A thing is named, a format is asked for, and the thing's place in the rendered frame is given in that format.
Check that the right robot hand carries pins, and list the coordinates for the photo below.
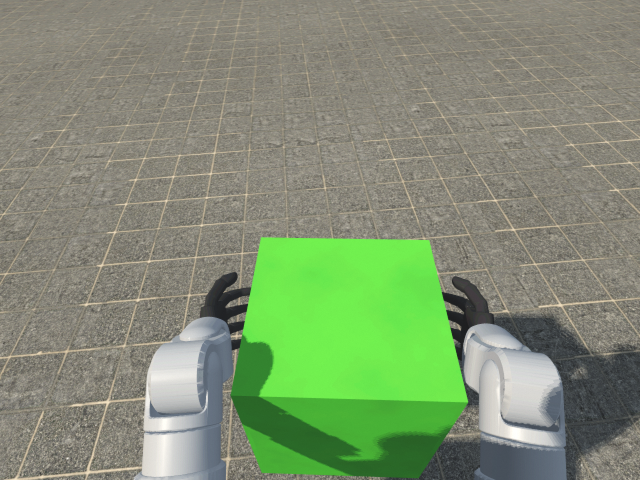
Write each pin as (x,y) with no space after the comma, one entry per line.
(475,310)

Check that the right robot forearm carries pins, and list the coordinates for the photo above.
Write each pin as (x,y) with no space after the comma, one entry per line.
(521,407)

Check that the left robot hand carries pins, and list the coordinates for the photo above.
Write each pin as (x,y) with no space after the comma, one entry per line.
(217,299)

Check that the carton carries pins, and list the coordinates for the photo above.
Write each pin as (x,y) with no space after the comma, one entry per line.
(347,364)

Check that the left robot forearm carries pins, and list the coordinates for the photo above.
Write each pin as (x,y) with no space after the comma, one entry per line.
(184,404)

